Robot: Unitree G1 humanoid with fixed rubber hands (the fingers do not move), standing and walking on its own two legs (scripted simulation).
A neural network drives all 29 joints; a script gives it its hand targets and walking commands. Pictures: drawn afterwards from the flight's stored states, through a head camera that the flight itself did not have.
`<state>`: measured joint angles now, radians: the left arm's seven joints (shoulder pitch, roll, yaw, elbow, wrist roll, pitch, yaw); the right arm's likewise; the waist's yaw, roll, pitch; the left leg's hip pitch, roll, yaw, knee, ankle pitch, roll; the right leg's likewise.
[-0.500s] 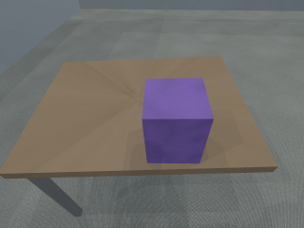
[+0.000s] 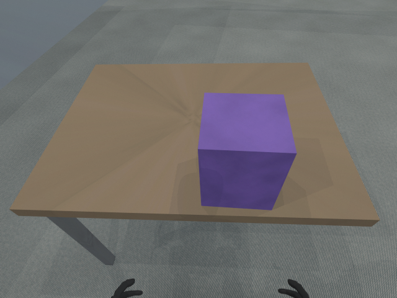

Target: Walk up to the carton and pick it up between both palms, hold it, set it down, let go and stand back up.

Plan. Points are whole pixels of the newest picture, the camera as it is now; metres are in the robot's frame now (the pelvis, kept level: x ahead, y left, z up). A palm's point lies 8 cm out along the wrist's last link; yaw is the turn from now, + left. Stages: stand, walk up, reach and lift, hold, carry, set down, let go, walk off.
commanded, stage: reach and lift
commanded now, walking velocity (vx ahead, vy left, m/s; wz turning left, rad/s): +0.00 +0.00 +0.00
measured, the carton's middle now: (239, 154) +0.46 -0.06 +0.00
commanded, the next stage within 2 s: none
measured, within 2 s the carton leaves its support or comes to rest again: neither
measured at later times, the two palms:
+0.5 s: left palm (118, 292) +0.17 +0.21 -0.09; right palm out of the picture +0.13 -0.19 -0.09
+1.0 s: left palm (130, 273) +0.20 +0.18 -0.06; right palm out of the picture +0.16 -0.21 -0.05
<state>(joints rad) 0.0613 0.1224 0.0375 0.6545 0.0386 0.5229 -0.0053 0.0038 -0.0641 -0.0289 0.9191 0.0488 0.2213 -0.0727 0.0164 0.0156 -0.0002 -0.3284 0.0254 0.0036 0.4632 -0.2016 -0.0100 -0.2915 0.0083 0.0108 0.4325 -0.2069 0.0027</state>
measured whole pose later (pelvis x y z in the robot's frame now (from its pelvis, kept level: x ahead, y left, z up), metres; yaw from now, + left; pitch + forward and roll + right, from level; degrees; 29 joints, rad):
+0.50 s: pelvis +0.00 +0.00 +0.01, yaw -1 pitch +3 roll +0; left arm 0.12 0.13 0.03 0.58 0.01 0.31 -0.02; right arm 0.23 -0.09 0.07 0.55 0.07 0.11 -0.11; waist -0.01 0.02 -0.02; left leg -0.25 0.02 0.03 0.34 -0.15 -0.01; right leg -0.24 0.01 0.04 0.35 -0.16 0.01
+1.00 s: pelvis +0.00 +0.00 +0.00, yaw -1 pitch +2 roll +1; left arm 0.14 0.10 -0.08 0.43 -0.03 0.15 0.12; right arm 0.27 -0.13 -0.02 0.39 0.06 0.02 -0.02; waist 0.00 -0.02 -0.03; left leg -0.24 0.01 0.04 0.36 -0.15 0.00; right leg -0.25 -0.01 0.04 0.40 -0.19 0.01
